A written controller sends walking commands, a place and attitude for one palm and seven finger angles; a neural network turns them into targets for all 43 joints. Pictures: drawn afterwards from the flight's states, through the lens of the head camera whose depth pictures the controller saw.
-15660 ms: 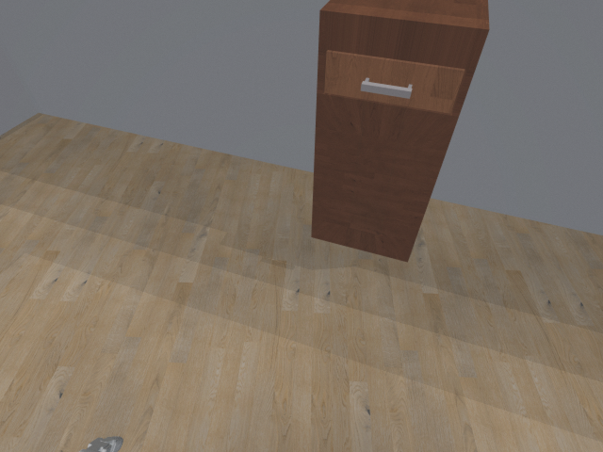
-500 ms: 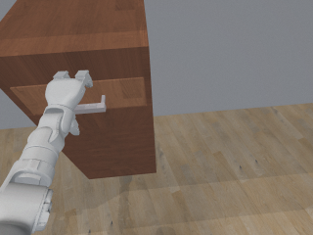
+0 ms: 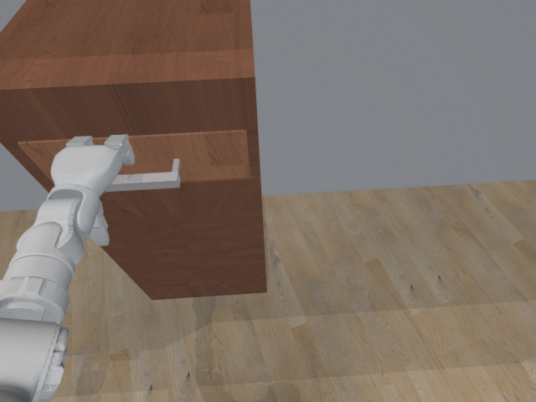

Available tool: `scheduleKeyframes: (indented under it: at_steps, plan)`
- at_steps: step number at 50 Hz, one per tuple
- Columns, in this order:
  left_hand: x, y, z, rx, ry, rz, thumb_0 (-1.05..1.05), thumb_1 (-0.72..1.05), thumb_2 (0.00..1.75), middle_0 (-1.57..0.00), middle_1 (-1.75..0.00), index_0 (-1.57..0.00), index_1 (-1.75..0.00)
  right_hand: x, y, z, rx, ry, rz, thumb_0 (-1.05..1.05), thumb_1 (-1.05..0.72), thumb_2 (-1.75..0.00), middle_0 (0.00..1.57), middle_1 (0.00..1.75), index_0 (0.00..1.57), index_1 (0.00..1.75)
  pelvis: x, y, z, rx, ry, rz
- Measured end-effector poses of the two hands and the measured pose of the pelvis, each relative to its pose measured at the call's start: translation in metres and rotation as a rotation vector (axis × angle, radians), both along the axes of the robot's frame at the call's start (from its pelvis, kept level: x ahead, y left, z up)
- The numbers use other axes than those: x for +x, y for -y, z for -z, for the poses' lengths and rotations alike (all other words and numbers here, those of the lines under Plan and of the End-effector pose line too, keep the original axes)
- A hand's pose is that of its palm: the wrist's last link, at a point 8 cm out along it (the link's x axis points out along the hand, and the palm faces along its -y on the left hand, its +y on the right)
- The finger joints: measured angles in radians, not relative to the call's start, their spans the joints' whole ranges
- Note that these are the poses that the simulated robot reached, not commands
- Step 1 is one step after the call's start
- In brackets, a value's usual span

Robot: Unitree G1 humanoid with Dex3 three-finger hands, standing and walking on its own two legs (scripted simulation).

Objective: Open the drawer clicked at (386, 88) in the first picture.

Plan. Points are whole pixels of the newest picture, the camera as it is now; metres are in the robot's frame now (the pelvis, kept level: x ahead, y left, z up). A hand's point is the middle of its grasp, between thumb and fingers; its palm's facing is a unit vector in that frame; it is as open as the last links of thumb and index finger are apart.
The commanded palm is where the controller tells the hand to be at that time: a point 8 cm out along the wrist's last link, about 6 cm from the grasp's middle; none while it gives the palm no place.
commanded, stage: move the hooked fingers above the handle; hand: left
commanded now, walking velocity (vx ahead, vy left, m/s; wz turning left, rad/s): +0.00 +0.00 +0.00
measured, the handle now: (141, 173) +0.49 +0.25 +0.01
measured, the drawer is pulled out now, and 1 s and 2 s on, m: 0.00 0.00 0.00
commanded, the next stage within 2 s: lower the fingers behind the handle in 1.50 s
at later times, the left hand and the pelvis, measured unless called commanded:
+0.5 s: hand (103, 181) +0.44 +0.28 +0.06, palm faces -0.07 +0.01 -1.00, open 13.7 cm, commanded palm +0.42 +0.28 +0.12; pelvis +0.00 +0.01 +0.00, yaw -2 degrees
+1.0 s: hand (118, 170) +0.45 +0.26 +0.07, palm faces +0.00 +0.01 -1.00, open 13.5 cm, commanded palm +0.42 +0.27 +0.12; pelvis +0.00 +0.02 +0.00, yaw -2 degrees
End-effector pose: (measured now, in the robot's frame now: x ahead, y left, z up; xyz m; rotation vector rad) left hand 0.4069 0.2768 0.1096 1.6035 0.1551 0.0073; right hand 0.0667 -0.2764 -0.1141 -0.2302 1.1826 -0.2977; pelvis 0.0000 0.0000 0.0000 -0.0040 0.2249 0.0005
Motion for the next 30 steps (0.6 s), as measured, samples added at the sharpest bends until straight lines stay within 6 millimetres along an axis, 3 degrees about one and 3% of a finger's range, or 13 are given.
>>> scheduleKeyframes:
  at_steps: [6,12,18,27,30]
  plan:
    - [0.013,0.023,-0.013,-0.041,0.113,0.091,-0.01,-0.49,0.30,-0.32,-1.21,-0.32,-1.20,0.000,-0.003,0.004,0.001,-0.019,-0.004,0.00,-0.91,-0.90,0.20,0.30,0.21,0.30,0.003,-0.005,0.003,-0.005,-0.010,-0.014]
    - [0.021,0.027,-0.018,-0.031,0.136,0.053,0.00,-0.48,0.30,-0.40,-1.27,-0.37,-1.26,0.001,-0.020,0.010,0.057,-0.008,0.002,0.00,-0.91,-0.90,0.20,0.30,0.21,0.30,0.004,-0.010,0.003,-0.001,-0.012,0.009]
    - [0.022,0.029,-0.020,-0.026,0.098,0.026,0.00,-0.48,0.30,-0.38,-1.24,-0.35,-1.26,0.000,-0.035,0.011,0.099,0.015,0.015,0.00,-0.90,-0.90,0.20,0.30,0.21,0.30,0.000,-0.012,0.001,0.003,0.002,0.029]
    - [0.006,-0.007,-0.003,-0.005,0.011,-0.046,0.00,-0.48,0.30,-0.33,-1.21,-0.32,-1.22,-0.011,-0.030,0.005,0.063,0.017,0.027,0.00,-0.90,-0.90,0.20,0.30,0.21,0.30,-0.005,-0.013,0.001,-0.001,0.001,0.030]
    - [0.000,-0.009,0.003,-0.003,0.008,-0.007,0.00,-0.48,0.30,-0.33,-1.21,-0.32,-1.21,-0.015,-0.025,0.004,0.035,-0.010,0.013,0.00,-0.90,-0.90,0.20,0.30,0.21,0.30,-0.005,-0.015,0.002,-0.006,-0.002,0.011]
